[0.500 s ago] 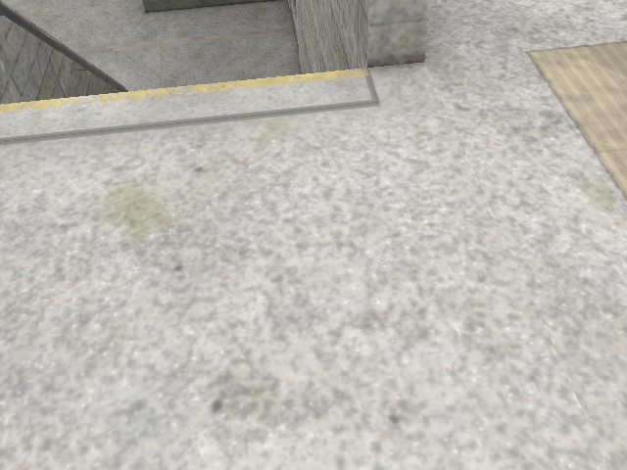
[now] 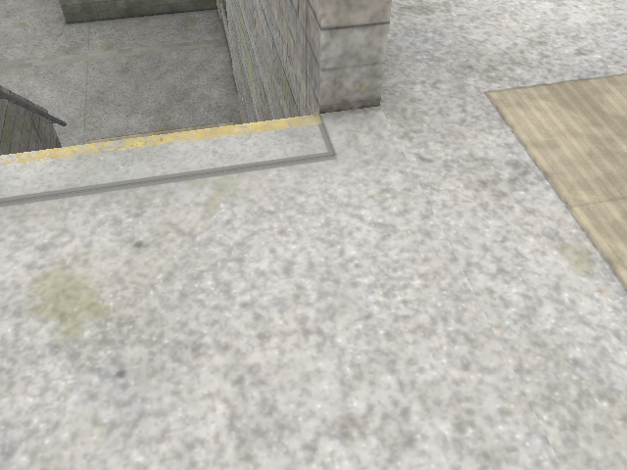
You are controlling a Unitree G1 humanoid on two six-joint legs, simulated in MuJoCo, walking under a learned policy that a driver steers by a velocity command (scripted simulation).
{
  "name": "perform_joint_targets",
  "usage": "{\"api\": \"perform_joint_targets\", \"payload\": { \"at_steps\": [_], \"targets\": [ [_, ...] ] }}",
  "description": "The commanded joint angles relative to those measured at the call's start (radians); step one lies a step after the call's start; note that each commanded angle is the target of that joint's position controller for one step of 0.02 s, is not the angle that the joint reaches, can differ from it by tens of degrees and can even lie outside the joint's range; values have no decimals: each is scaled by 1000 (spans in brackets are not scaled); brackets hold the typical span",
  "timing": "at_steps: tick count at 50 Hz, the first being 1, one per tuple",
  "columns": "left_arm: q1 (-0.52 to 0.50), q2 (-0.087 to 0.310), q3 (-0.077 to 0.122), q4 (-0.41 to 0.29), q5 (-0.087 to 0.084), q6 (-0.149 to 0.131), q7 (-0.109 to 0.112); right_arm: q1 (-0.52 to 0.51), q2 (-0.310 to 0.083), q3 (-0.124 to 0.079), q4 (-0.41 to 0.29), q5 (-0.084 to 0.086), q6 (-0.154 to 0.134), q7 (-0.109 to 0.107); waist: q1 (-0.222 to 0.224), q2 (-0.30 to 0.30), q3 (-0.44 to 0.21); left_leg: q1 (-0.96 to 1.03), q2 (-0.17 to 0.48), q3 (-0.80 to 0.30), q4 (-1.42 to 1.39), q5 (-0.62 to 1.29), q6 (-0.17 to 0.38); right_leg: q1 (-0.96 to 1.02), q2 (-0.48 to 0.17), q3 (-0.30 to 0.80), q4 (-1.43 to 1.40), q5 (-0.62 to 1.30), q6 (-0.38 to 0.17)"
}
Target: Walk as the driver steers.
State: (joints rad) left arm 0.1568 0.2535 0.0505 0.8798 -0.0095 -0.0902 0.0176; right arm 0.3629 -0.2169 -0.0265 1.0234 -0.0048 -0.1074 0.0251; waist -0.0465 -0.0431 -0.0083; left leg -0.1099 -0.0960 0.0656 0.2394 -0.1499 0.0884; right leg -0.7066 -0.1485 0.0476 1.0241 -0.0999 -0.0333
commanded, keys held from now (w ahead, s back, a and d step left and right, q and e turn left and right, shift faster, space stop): w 0.24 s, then w+q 0.76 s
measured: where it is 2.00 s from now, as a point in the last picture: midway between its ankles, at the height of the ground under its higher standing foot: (199, 301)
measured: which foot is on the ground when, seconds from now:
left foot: down 0.00-0.28, up 0.30-0.82, down 0.84-1.00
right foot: up 0.00-0.26, down 0.28-0.86, up 0.88-1.00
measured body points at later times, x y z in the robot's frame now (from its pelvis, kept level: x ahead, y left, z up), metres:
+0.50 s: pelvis +0.29 -0.07 +0.00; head +0.30 -0.08 +0.45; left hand +0.32 +0.19 -0.13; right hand +0.39 -0.34 -0.14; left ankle +0.30 +0.10 -0.66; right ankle +0.30 -0.15 -0.75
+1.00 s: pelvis +0.55 +0.03 -0.01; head +0.58 +0.05 +0.44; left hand +0.56 +0.33 -0.13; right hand +0.74 -0.18 -0.13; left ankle +0.57 +0.10 -0.75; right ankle +0.54 -0.15 -0.65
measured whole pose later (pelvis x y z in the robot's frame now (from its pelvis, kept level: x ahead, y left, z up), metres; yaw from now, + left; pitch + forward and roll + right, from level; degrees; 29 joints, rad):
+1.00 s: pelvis +0.55 +0.03 -0.01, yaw +22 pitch +2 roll +0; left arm 0.17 0.27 0.06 0.84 -0.01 -0.13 0.01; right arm 0.23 -0.26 -0.09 0.79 0.01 -0.06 0.03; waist -0.01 -0.01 0.05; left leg -0.33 -0.11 0.01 0.48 -0.17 0.11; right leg -0.47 -0.08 0.04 1.22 -0.36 -0.01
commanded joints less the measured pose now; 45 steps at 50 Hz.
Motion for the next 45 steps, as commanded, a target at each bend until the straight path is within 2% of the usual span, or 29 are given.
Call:
{"api": "perform_joint_targets", "payload": {
  "at_steps": [1, 3, 6, 9, 11, 12, 13, 14, 15, 16, 17, 18, 19, 20, 21, 22, 23, 27, 31, 34, 36, 37, 39, 40, 41, 42, 43, 44, 45],
  "targets": [
    [-28, 28, 3, -54, 4, -6, -5, -21, -143, -22, -60, 5, -9, -20, 27, 75, 69, -67, 273, -174, -141, 190, 139, -10, -5, -8, -191, 160, 15],
    [-108, 19, -2, -74, 0, -11, -12, 20, -157, -24, -51, 14, -5, -24, -1, 78, 74, -33, 264, -150, -139, 182, 121, 22, 25, -34, -317, 219, 17],
    [-201, 22, -8, -105, -9, -15, -29, 82, -165, -26, -28, 21, 5, -26, -35, 84, 95, 63, 292, -152, -111, 159, 117, 13, 47, -46, -418, 204, 15],
    [-254, 34, -10, -140, -13, -26, -51, 109, -171, -32, -12, 21, 22, -32, -34, 94, 107, 175, 343, -166, -49, 207, 108, -4, 62, -44, -481, 114, -14],
    [-203, 62, 0, -137, -13, -33, -60, 84, -186, -39, -17, 21, 32, -34, 9, 117, 70, 203, 353, -161, 25, 364, 88, 103, 93, -64, -514, 41, -44],
    [-117, 90, 15, -116, -12, -36, -59, 59, -194, -40, -25, 19, 37, -34, 62, 132, 14, 193, 333, -138, 122, 541, 73, 238, 129, -93, -526, 26, -64],
    [61, 138, 43, -62, -11, -37, -53, 45, -170, -31, -34, 12, 41, -32, 144, 121, -88, 116, 277, -110, 321, 624, 47, 485, 144, -95, -534, 45, -97],
    [269, 227, 67, -24, 4, -36, -40, 44, -132, -11, -65, -4, 37, -30, 210, 14, -253, -117, 205, -67, 654, 352, 12, 827, -57, 128, -514, 59, -167],
    [322, 285, 76, -4, 16, -30, -45, 189, 21, 30, -61, 10, 13, -18, 136, -262, -401, -510, 21, -88, 992, -367, -45, 1157, -293, 605, -633, -85, -324],
    [310, 173, 50, -9, 12, -32, -43, 133, -107, 0, -45, 42, -9, -17, 174, -150, -368, -609, 65, -234, 1114, -404, -28, 1110, -272, 655, -700, -174, -292],
    [212, 129, 35, -25, 8, -35, -38, 28, -168, -20, -80, 63, -17, -19, 154, -105, -203, -658, 115, -214, 1120, -312, -15, 956, -242, 470, -717, -111, -232],
    [118, 100, 23, -41, 8, -37, -39, -24, -164, -23, -92, 58, -14, -29, 116, -20, -130, -608, 170, -188, 1075, -214, -22, 798, -202, 334, -752, -15, -199],
    [68, 70, 16, -42, 10, -40, -43, -44, -149, -31, -93, 43, -3, -36, 87, -2, -69, -566, 198, -183, 1015, -158, -27, 683, -160, 233, -792, 36, -175],
    [48, 47, 10, -34, 19, -43, -46, -17, -126, -35, -88, 40, 14, -36, 54, -25, -45, -507, 222, -189, 978, -118, -28, 612, -125, 152, -827, 51, -154],
    [52, 39, 10, -22, 22, -45, -47, 6, -96, -35, -82, 42, 29, -35, 40, -35, -31, -474, 225, -184, 960, -98, -28, 572, -108, 104, -852, 72, -150],
    [63, 47, 13, -8, 23, -48, -45, 16, -75, -35, -81, 43, 41, -34, 31, -31, -16, -473, 225, -179, 952, -86, -29, 550, -101, 58, -866, 120, -153],
    [70, 61, 18, 2, 25, -50, -41, 4, -71, -38, -91, 43, 50, -34, 24, -27, 4, -498, 227, -182, 939, -61, -31, 538, -100, 17, -878, 160, -154],
    [100, 93, 28, 24, 31, -43, -17, -108, -78, -49, -147, 32, 58, -31, 36, -8, 46, -622, 220, -205, 790, 103, -48, 575, -100, -83, -902, 208, -149],
    [129, 119, 32, 32, 24, -33, 1, -238, -61, -42, -198, 23, 51, -7, 74, 2, 78, -617, 209, -129, 574, 239, -46, 621, -94, -174, -914, 202, -123],
    [191, 132, 37, 53, 15, -16, 8, -338, -47, -34, -250, 23, 50, 12, 112, 17, 109, -666, 205, -83, 484, 218, -31, 733, -127, -208, -884, 240, -119],
    [213, 142, 42, 61, 8, -1, 9, -383, -45, -32, -285, 26, 50, 26, 121, 13, 120, -685, 196, -48, 449, 156, -17, 805, -148, -227, -842, 296, -114],
    [209, 149, 45, 60, 4, 7, 10, -393, -48, -33, -301, 28, 50, 33, 115, 6, 118, -670, 185, -27, 435, 113, -7, 825, -155, -240, -813, 356, -108],
    [176, 177, 52, 45, -1, 17, 14, -365, -73, -46, -319, 30, 53, 41, 75, -31, 74, -546, 128, 38, 421, 19, 26, 833, -154, -274, -709, 657, -87],
    [160, 193, 57, 37, -4, 23, 18, -312, -96, -59, -317, 32, 56, 42, 37, -57, 30, -453, 88, 68, 429, -33, 47, 830, -152, -285, -614, 822, -76],
    [140, 207, 60, 29, -6, 30, 21, -203, -135, -81, -298, 36, 58, 40, -27, -67, -32, -306, 47, 82, 406, -51, 75, 802, -139, -294, -457, 914, -63],
    [119, 206, 57, 18, -11, 31, 21, -39, -199, -116, -257, 35, 59, 27, -115, -39, -116, -50, 17, 55, 314, 19, 116, 689, -94, -308, -225, 814, -27],
    [140, 142, 37, -12, 19, 18, 16, 70, -301, -144, -230, 32, 67, 2, -116, 148, -195, 244, 216, -260, 299, 59, 181, 387, -18, -297, 112, 202, 17],
    [203, 32, 3, -68, 13, -25, -1, 24, -358, -143, -267, 21, 52, 5, -8, 299, -326, 496, 441, -887, 120, -81, 394, 20, 206, -98, 422, -498, 58],
    [73, 123, 21, -93, -26, -67, -17, 57, -270, -119, -263, 12, 44, 10, -80, 169, -321, 496, 429, -866, 43, -83, 347, -91, 156, 65, 460, -453, 29]
  ]
}}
